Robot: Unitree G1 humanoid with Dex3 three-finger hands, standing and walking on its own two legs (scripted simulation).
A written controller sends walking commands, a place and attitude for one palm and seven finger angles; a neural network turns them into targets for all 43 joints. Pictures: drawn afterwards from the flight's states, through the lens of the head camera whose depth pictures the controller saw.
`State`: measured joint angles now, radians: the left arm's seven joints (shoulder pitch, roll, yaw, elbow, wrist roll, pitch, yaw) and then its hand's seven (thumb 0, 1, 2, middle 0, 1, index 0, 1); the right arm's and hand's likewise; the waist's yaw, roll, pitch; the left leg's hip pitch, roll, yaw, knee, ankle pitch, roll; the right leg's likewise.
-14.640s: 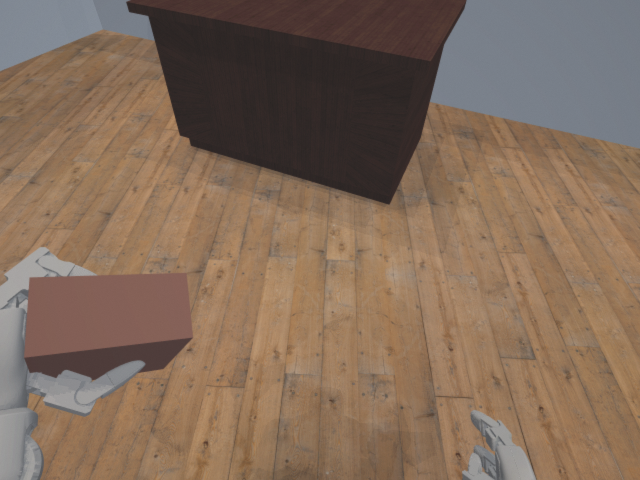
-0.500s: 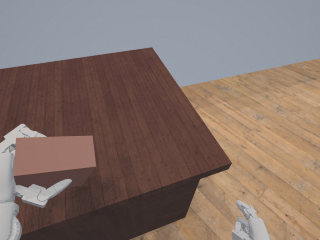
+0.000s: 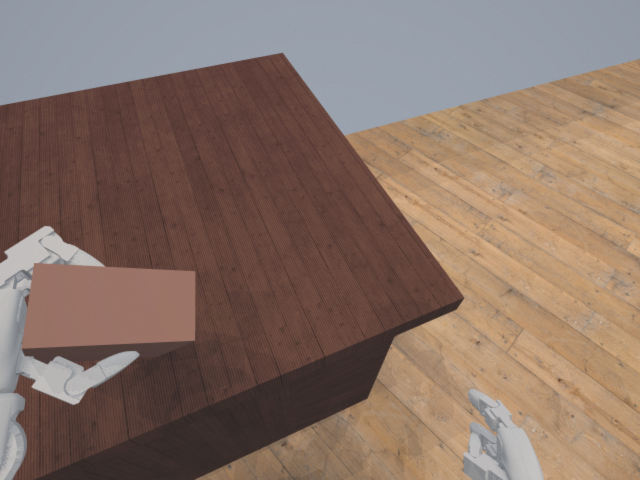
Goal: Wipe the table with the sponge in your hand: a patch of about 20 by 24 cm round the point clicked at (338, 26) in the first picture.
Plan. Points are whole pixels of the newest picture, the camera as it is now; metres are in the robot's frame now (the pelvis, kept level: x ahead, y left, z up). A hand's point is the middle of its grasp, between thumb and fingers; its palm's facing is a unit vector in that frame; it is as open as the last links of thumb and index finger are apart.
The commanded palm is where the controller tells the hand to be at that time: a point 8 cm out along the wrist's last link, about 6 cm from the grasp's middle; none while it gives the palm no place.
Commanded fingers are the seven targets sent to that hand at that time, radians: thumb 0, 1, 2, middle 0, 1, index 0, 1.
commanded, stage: look again from close up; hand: left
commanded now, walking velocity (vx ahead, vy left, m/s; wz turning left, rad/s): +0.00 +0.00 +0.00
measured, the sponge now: (132, 319) +0.24 +0.20 +0.13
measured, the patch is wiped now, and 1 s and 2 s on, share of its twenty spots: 0.00 0.00 0.00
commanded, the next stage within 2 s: shuffle to correct the standing spot in 0.06 s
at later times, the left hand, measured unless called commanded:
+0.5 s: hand (74, 315) +0.23 +0.24 +0.16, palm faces +0.36 -0.84 -0.41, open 10.1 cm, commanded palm +0.16 +0.27 +0.17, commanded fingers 0.00 0.10 1.30 -1.20 -1.60 -1.20 -1.60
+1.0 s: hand (133, 335) +0.21 +0.18 +0.16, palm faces +0.31 -0.86 -0.42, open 10.1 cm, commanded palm +0.15 +0.22 +0.17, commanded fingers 0.00 0.10 1.30 -1.20 -1.60 -1.20 -1.60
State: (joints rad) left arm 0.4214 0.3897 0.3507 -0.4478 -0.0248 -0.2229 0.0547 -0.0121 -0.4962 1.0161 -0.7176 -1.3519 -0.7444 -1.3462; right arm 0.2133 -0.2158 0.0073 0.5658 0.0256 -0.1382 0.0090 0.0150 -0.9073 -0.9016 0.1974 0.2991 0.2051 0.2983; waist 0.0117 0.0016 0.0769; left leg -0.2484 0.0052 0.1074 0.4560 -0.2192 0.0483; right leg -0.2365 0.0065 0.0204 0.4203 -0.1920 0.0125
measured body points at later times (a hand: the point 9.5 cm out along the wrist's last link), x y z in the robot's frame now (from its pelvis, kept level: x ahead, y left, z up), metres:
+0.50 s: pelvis +0.01 -0.02 +0.00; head +0.05 +0.01 +0.44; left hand +0.20 +0.28 +0.18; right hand +0.22 -0.20 -0.06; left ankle +0.02 +0.08 -0.74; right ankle +0.02 -0.13 -0.74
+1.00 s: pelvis -0.01 -0.06 -0.01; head +0.02 -0.04 +0.44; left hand +0.19 +0.23 +0.18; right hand +0.15 -0.31 -0.08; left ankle +0.02 +0.08 -0.74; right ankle +0.02 -0.13 -0.74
